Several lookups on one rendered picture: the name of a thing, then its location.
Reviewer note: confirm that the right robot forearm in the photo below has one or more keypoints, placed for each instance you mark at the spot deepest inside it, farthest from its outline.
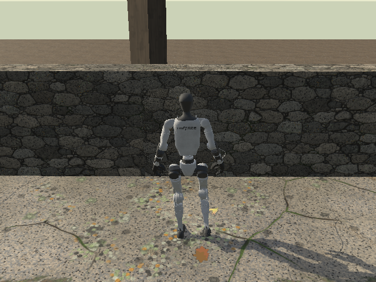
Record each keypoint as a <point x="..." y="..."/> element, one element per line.
<point x="217" y="155"/>

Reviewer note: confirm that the robot left upper arm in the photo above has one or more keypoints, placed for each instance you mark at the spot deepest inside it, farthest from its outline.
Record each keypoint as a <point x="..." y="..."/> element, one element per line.
<point x="168" y="124"/>

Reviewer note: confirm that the robot left thigh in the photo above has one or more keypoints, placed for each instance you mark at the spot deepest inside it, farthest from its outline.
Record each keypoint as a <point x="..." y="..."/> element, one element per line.
<point x="175" y="178"/>

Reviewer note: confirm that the robot thigh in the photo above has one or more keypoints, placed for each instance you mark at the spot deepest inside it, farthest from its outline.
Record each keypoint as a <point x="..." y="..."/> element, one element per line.
<point x="175" y="178"/>
<point x="202" y="175"/>

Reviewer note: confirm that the robot left hand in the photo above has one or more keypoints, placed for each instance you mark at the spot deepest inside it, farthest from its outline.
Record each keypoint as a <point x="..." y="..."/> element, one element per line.
<point x="155" y="168"/>

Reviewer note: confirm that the left robot forearm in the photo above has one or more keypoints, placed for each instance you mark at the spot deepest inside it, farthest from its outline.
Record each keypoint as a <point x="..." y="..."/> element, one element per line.
<point x="158" y="156"/>

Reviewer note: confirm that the robot right thigh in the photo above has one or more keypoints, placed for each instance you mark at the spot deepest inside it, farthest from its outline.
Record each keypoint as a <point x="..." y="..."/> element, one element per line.
<point x="202" y="175"/>

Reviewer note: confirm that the robot right upper arm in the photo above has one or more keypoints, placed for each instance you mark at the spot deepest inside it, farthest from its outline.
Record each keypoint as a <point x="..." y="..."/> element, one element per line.
<point x="208" y="133"/>

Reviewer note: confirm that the robot right hand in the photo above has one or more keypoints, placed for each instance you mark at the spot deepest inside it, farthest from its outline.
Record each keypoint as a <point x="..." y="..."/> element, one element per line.
<point x="221" y="166"/>

